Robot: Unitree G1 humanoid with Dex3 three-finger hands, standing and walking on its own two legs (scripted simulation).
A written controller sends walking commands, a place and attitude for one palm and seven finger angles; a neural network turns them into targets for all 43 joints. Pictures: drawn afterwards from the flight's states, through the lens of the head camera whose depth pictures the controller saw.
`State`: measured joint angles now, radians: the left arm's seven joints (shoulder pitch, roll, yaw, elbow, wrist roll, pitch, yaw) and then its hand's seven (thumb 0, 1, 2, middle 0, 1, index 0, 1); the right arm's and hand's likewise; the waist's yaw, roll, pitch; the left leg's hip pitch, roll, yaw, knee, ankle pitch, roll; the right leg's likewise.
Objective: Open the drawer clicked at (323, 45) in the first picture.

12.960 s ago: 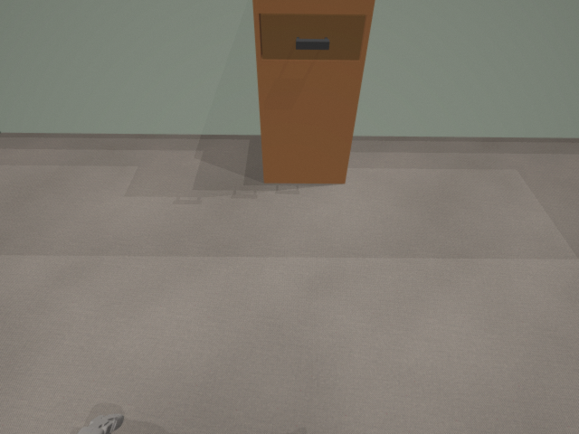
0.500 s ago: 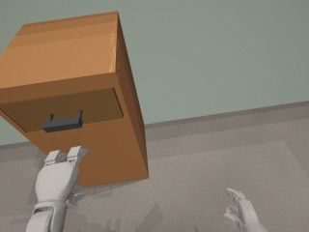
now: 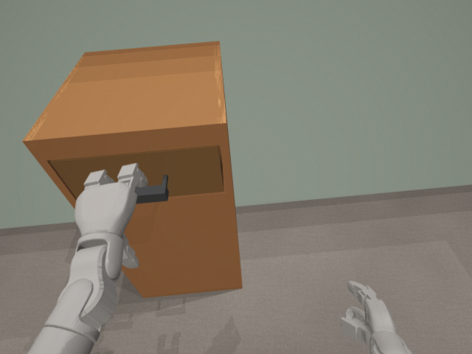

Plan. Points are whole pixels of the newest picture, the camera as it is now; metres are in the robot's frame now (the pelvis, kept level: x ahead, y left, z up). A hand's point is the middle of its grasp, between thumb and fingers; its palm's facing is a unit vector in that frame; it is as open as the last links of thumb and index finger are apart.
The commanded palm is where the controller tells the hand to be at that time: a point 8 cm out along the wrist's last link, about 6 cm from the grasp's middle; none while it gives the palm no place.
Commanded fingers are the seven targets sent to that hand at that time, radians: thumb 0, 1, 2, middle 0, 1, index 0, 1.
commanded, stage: raise the hand with hooked fingers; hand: left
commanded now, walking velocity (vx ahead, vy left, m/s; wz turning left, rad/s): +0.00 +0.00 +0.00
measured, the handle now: (142, 187) +0.47 +0.30 -0.03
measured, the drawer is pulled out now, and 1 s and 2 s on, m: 0.00 0.00 0.00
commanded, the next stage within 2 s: move the hooked fingers above the handle in 0.48 s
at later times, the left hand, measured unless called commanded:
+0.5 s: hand (92, 215) +0.30 +0.29 +0.09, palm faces +0.12 -0.08 -0.99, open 13.8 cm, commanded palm +0.27 +0.28 +0.14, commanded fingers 0.00 -0.50 0.30 -0.30 -1.20 -0.30 -1.20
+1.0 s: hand (97, 219) +0.31 +0.29 +0.07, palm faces -0.02 -0.04 -1.00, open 13.8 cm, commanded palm +0.30 +0.29 +0.13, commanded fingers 0.00 -0.50 0.30 -0.30 -1.20 -0.30 -1.20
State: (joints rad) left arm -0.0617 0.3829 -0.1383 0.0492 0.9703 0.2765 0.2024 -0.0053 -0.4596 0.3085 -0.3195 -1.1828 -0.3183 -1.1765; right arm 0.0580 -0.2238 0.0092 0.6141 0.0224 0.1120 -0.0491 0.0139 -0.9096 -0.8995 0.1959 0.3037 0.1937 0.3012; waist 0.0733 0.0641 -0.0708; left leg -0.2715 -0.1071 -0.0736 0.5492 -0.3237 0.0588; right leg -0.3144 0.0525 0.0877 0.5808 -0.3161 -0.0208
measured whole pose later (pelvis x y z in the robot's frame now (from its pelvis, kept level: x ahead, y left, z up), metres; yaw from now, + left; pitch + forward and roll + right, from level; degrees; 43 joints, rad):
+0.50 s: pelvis -0.01 +0.04 +0.01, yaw +1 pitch +3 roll -1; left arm -0.12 0.44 -0.09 0.05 0.96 0.12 0.15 -0.01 -0.49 0.30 -0.32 -1.20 -0.32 -1.20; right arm 0.19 -0.24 0.00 0.66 0.01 0.10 0.00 0.01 -0.91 -0.90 0.20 0.30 0.20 0.30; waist 0.10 0.08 -0.01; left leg -0.27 -0.14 -0.08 0.49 -0.27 0.10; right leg -0.28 0.01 0.07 0.48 -0.26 0.00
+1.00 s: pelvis +0.00 -0.01 +0.00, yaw +2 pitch +5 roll +0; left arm -0.17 0.51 -0.01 0.27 0.95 0.08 0.10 -0.01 -0.49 0.30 -0.32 -1.20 -0.32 -1.20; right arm 0.15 -0.26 0.00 0.63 0.02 0.10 -0.05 0.01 -0.91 -0.90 0.20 0.30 0.20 0.30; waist 0.08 0.06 -0.03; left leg -0.30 -0.09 -0.11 0.51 -0.30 0.05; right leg -0.31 0.06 0.04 0.50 -0.28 -0.03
